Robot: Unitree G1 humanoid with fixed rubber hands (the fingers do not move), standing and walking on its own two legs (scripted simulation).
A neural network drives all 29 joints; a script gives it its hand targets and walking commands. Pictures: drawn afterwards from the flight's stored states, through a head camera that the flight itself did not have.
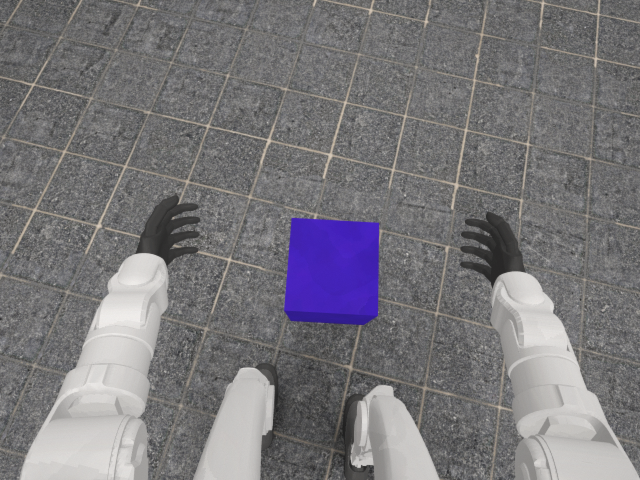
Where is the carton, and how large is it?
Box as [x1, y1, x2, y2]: [284, 218, 378, 324]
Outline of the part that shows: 292,218 284,310 291,320 364,324 376,316 378,273 378,223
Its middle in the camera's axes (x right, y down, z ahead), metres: +0.02 +0.09 +0.97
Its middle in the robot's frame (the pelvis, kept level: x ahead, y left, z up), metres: +0.46 -0.01 -0.56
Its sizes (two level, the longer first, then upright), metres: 0.210 0.200 0.250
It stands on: the floor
